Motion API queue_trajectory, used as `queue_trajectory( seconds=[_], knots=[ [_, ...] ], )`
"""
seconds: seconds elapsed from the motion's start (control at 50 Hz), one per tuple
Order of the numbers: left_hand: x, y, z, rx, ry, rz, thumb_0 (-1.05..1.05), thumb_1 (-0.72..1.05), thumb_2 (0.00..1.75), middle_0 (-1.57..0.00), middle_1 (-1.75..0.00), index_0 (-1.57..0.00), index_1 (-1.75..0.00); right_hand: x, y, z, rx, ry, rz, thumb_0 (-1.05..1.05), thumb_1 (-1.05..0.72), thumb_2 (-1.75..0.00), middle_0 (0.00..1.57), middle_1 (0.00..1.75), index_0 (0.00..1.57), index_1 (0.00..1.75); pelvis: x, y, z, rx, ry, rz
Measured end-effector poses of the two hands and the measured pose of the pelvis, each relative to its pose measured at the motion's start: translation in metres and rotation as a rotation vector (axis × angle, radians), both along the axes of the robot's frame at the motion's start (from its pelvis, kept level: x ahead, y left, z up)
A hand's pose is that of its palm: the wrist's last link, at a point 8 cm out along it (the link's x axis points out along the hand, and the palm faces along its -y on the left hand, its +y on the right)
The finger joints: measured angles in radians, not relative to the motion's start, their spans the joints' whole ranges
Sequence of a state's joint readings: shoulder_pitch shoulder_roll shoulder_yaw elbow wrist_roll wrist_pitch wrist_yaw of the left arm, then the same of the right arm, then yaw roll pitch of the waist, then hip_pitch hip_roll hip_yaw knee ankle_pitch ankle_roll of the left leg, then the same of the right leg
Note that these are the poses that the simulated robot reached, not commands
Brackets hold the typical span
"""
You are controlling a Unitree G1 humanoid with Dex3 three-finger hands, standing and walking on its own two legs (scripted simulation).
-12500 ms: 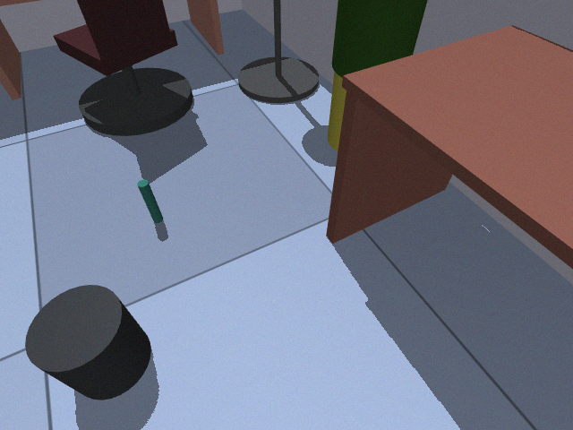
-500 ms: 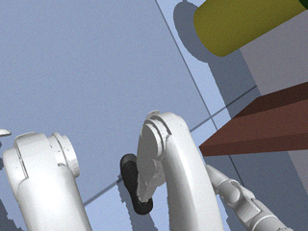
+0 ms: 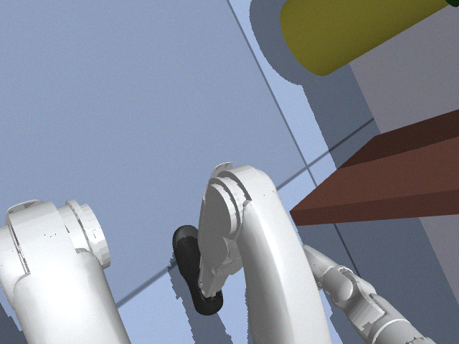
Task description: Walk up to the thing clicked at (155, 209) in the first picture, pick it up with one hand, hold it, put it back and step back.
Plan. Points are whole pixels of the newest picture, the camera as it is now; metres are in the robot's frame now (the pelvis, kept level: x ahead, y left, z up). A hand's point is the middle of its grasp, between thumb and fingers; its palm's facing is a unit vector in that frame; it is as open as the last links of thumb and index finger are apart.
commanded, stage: close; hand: left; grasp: from the side
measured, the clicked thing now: out of the picture +0.44 +0.31 -0.17
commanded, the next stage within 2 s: settle in 0.14 s
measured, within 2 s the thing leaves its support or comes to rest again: leaves its support in 0.52 s
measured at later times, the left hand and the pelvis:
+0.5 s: hand out of the picture +0.43 +0.30 -0.16, palm faces +0.36 -0.93 +0.00, open 5.6 cm; pelvis +0.00 +0.00 +0.00, yaw +0 degrees
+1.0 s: hand out of the picture +0.41 +0.33 -0.05, palm faces +0.33 -0.94 -0.03, open 5.5 cm; pelvis +0.01 +0.00 +0.03, yaw +4 degrees
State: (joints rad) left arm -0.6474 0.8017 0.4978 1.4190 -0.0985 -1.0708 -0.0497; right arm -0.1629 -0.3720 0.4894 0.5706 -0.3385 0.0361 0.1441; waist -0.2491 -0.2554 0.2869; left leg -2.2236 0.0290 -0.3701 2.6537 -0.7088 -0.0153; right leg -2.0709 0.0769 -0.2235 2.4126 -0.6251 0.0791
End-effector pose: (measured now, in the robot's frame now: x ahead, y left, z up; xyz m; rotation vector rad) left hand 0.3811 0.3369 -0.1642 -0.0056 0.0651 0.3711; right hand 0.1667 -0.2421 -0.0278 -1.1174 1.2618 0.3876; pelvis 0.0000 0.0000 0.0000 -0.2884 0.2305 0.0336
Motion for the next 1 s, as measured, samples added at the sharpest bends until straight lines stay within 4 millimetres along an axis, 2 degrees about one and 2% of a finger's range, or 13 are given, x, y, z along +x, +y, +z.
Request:
queue_trajectory(
  seconds=[0.06, 0.18, 0.32, 0.54, 0.8, 1.0],
  knots=[
    [0.003, -0.001, 0.0, -0.002, -0.005, 0.009, -0.01, 0.38, 0.7, -0.69, -0.69, -0.71, -0.69, 0.0, -0.001, 0.001, -0.005, -0.001, -0.003, 0.0, -0.88, -0.89, 0.2, 0.3, 0.2, 0.3, 0.0, 0.0, 0.0, 0.001, -0.001, -0.002],
    [0.007, 0.001, 0.0, 0.009, -0.001, 0.008, -0.01, 0.29, 0.77, -0.8, -0.87, -0.84, -0.88, -0.001, -0.003, 0.0, -0.014, 0.0, -0.006, 0.0, -0.87, -0.89, 0.2, 0.3, 0.2, 0.3, 0.0, -0.001, 0.0, 0.003, -0.004, -0.004],
    [0.012, 0.001, 0.002, 0.007, -0.009, 0.012, 0.01, 0.22, 0.94, -0.92, -1.06, -0.96, -1.09, -0.003, -0.006, -0.001, -0.014, 0.003, -0.015, 0.0, -0.88, -0.89, 0.2, 0.3, 0.2, 0.3, 0.0, -0.002, 0.0, 0.005, 0.001, -0.006],
    [0.011, 0.005, 0.01, -0.002, -0.029, 0.0, 0.03, 0.18, 1.05, -0.95, -1.11, -0.99, -1.1, -0.004, -0.005, 0.001, -0.011, 0.002, -0.043, 0.0, -0.9, -0.89, 0.2, 0.3, 0.2, 0.3, 0.002, -0.002, 0.003, 0.005, 0.019, -0.003],
    [0.004, 0.028, 0.069, 0.038, -0.074, -0.03, 0.03, 0.17, 1.07, -0.95, -1.11, -1.0, -1.08, 0.013, 0.0, 0.002, 0.07, -0.078, -0.115, 0.0, -0.9, -0.89, 0.2, 0.3, 0.2, 0.3, 0.004, -0.003, 0.014, 0.019, 0.082, 0.021],
    [-0.006, 0.035, 0.116, 0.053, -0.063, -0.036, 0.03, 0.17, 1.07, -0.96, -1.1, -1.01, -1.07, 0.019, 0.006, -0.004, 0.172, -0.114, -0.23, 0.0, -0.89, -0.89, 0.2, 0.3, 0.2, 0.3, 0.009, -0.005, 0.027, 0.047, 0.168, 0.045]
  ],
)
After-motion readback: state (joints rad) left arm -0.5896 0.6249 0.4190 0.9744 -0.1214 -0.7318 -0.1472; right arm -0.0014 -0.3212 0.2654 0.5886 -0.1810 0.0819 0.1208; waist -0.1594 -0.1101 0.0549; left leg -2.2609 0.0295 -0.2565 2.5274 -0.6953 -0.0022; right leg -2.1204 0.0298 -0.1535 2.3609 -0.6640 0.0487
